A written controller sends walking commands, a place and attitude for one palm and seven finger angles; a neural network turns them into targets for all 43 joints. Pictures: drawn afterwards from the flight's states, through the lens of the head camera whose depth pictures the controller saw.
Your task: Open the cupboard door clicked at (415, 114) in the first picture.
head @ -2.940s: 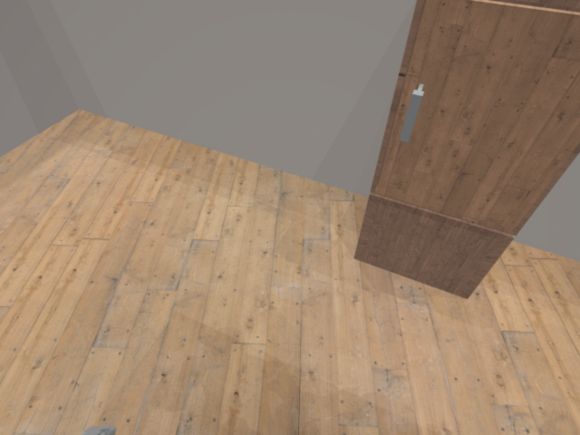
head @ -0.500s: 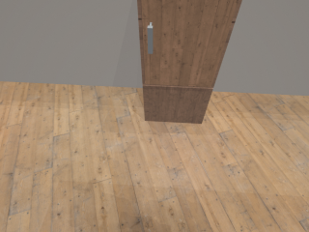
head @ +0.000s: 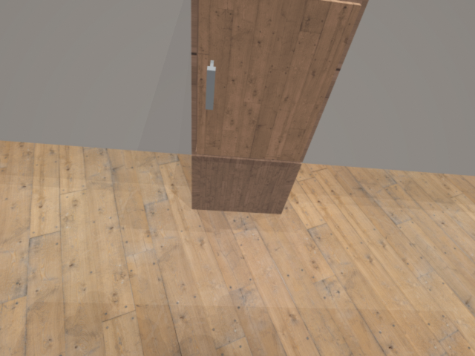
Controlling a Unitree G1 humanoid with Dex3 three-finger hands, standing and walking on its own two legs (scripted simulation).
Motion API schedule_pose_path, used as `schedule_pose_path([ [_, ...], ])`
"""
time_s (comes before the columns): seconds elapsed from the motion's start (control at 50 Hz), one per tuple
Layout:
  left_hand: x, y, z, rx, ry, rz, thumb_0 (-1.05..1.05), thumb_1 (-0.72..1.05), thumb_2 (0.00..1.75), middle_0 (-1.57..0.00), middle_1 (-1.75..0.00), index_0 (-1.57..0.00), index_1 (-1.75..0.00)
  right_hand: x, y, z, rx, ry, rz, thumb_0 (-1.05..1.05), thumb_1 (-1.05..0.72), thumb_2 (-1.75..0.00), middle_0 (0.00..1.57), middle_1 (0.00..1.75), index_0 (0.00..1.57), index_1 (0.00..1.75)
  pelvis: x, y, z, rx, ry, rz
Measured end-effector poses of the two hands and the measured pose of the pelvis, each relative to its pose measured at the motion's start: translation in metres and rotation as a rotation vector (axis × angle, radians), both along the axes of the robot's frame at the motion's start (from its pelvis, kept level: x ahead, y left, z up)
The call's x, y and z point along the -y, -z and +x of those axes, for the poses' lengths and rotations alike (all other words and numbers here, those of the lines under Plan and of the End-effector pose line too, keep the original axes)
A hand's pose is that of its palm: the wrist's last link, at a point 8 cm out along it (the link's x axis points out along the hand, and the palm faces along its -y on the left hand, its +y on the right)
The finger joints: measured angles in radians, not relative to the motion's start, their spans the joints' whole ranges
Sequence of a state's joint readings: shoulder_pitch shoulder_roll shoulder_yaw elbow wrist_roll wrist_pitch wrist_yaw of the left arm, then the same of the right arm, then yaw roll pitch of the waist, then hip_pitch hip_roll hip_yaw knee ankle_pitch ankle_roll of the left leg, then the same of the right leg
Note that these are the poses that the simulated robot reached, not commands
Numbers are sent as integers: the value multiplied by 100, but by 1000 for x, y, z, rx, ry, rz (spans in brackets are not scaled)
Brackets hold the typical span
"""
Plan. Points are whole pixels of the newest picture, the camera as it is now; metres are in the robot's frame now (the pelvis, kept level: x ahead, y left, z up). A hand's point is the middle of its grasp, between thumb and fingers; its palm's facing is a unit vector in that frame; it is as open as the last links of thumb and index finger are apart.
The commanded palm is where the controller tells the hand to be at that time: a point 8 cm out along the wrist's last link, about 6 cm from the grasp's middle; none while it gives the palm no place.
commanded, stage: take the last steps up to it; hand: left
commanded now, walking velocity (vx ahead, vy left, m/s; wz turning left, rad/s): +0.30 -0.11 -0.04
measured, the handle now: (210, 85) +0.86 +0.12 -0.01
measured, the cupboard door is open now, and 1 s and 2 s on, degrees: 0 0 0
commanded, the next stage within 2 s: come to a stop and stand still in 0.60 s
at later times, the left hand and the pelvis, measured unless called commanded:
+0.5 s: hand (192, 287) +0.29 +0.10 -0.17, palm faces +0.05 -0.98 -0.19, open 7.1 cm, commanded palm none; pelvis +0.19 -0.08 -0.01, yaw +1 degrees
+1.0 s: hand (195, 276) +0.32 +0.09 -0.18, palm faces +0.08 -0.98 -0.18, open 7.4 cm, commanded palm none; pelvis +0.31 -0.08 +0.00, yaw +0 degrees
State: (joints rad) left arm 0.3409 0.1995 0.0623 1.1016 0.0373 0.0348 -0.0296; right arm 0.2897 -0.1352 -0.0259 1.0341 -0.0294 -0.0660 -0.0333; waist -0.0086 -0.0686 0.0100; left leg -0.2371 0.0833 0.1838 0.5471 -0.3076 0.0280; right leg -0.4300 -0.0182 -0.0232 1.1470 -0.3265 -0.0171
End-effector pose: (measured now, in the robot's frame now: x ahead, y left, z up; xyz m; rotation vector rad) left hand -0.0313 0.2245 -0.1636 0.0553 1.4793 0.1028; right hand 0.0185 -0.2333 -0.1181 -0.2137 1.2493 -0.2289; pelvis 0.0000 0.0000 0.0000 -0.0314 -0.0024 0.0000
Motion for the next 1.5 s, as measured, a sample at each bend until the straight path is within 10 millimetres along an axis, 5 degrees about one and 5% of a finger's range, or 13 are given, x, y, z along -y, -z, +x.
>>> schedule_pose_path([
  [0.16, 1, -18, 117, 136, 49, 35, 1, 92, 90, -19, -30, -19, -30, -22, 1, -33, -216, 112, 93, 0, -91, -90, 20, 30, 20, 30, 9, -10, 53, -13, 14, 4],
  [0.28, 35, -19, 216, 201, 135, 42, 1, 92, 90, -19, -30, -19, -30, -18, 9, -41, -357, 209, 161, 0, -91, -90, 20, 30, 20, 30, 35, -2, 102, -21, 24, 23],
  [0.36, 66, -12, 281, 296, 152, 58, 0, 91, 90, -19, -30, -19, -30, 4, 25, -26, -445, 229, 196, 0, -91, -90, 20, 30, 20, 30, 61, 16, 142, -21, 12, 31],
  [0.44, 85, -16, 302, 332, 98, 65, 0, 91, 90, -20, -30, -19, -30, 39, 33, 36, -409, 176, 172, 0, -91, -90, 20, 30, 20, 30, 75, 14, 172, -5, -5, 24],
  [0.58, 74, -28, 311, 274, 31, 125, -3, 96, 90, -20, -30, -20, -30, 83, 25, 213, -79, 37, 87, 0, -91, -90, 20, 30, 19, 30, 82, 0, 223, -14, -30, 5],
  [0.7, 73, -8, 302, 151, -23, 71, -1, 93, 90, -20, -30, -20, -30, 75, 10, 340, 126, -75, 57, 0, -92, -90, 20, 30, 19, 30, 74, 6, 270, 8, -31, -15],
  [0.8, 74, 7, 303, 42, -53, 38, 0, 92, 90, -20, -30, -19, -30, 55, 8, 390, 173, -116, 43, 0, -91, -90, 20, 30, 19, 30, 65, 12, 304, 22, -14, 7],
  [0.92, 79, -8, 326, 26, -48, 50, 0, 92, 90, -20, -30, -19, -30, 51, 9, 395, 97, -72, 61, -2, -93, -90, 20, 30, 20, 30, 68, 0, 315, 16, -13, 17],
  [1.14, 98, -21, 370, 174, -8, 178, 0, 91, 90, -20, -30, -19, -30, 120, 39, 369, 17, -24, 92, -1, -92, -90, 20, 30, 20, 30, 118, 13, 311, 13, -13, 59],
  [1.3, 128, -42, 364, 198, -9, 186, 0, 91, 90, -20, -30, -20, -30, 144, 41, 337, -57, -21, 126, 0, -92, -90, 20, 30, 19, 30, 135, 2, 303, 16, -35, 70],
  [1.5, 111, -43, 329, 185, -62, 180, 0, 91, 90, -20, -30, -20, -30, 133, 26, 316, -105, -76, 105, 0, -91, -90, 20, 30, 19, 30, 125, -6, 286, -2, -59, 77],
])
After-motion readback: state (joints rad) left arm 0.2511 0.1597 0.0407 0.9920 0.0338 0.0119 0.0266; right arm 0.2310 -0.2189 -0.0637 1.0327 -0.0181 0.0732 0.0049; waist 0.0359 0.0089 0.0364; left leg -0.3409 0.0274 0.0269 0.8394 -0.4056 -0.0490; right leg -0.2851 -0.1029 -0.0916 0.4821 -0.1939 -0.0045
